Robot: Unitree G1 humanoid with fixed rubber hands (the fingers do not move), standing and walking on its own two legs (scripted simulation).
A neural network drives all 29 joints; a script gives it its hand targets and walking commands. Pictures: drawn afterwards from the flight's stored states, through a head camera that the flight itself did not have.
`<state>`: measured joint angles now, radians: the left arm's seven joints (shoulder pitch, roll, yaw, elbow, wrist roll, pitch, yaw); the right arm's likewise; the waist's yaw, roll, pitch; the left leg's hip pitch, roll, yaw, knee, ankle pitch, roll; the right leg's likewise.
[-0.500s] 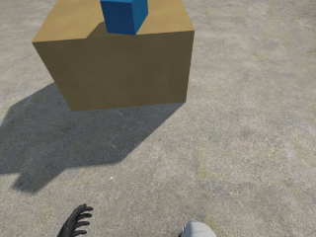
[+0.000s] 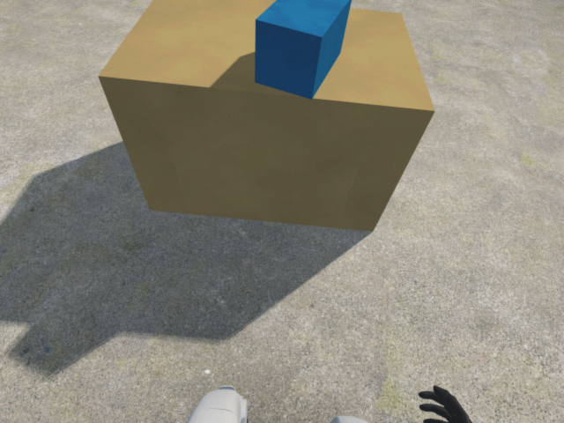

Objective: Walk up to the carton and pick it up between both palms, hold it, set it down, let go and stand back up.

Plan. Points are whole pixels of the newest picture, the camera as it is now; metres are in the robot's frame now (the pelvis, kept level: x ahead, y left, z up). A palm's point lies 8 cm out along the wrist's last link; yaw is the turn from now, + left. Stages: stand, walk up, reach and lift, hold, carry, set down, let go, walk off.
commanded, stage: walk up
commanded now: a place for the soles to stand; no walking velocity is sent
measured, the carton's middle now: (303, 38) +1.11 -0.01 -0.02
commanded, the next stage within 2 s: none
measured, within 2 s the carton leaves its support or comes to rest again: neither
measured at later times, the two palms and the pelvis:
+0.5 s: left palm (178, 269) +0.35 +0.20 -0.07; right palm (472, 399) +0.18 -0.30 -0.12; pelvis +0.22 -0.04 +0.00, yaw -2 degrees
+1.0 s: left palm (148, 256) +0.39 +0.27 -0.11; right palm (407, 212) +0.52 -0.24 -0.07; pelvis +0.41 +0.01 +0.01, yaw +1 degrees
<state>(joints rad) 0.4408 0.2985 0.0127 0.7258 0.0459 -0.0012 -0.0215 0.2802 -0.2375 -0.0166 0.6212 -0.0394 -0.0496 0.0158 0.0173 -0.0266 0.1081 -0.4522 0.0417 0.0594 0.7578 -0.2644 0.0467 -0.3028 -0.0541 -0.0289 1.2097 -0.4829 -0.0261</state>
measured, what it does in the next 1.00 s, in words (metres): walks ahead: right foot, then left foot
